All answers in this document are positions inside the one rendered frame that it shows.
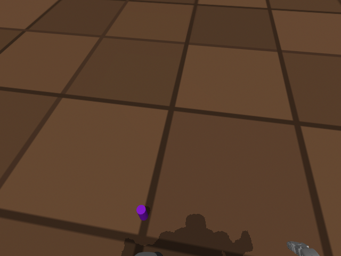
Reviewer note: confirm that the right robot hand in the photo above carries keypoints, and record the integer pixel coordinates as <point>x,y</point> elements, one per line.
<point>301,249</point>

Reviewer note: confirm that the can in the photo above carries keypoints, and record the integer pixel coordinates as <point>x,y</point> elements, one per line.
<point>141,210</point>

